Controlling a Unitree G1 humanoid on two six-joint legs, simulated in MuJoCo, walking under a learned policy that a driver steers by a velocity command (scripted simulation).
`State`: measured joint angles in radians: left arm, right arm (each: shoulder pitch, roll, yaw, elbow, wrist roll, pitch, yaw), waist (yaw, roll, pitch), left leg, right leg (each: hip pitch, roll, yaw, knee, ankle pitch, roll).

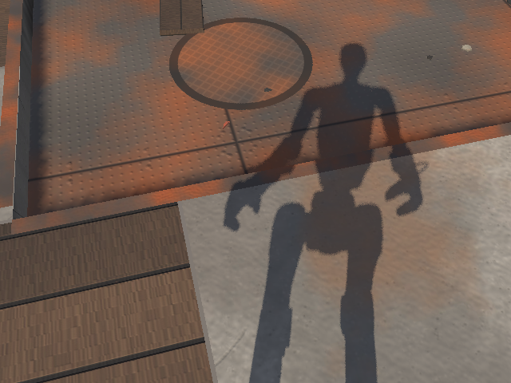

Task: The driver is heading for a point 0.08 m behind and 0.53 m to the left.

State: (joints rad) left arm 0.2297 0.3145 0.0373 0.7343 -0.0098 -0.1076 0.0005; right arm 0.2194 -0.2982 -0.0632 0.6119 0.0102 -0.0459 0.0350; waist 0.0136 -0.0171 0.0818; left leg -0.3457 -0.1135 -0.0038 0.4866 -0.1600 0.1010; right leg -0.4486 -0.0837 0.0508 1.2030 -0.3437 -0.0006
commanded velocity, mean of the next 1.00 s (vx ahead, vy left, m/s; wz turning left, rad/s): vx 0.30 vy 0.00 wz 0.60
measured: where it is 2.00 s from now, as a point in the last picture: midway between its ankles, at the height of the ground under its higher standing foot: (131, 281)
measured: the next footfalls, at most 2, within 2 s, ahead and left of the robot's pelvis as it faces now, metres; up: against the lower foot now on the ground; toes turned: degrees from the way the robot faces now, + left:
right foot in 0.30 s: +0.38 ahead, -0.11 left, +0.00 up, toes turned +15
left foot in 0.78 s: +0.24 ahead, +0.11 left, +0.00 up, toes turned +31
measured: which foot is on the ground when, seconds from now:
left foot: down 0.00-0.30, up 0.32-0.76, down 0.78-1.00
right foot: up 0.00-0.28, down 0.30-0.78, up 0.80-1.00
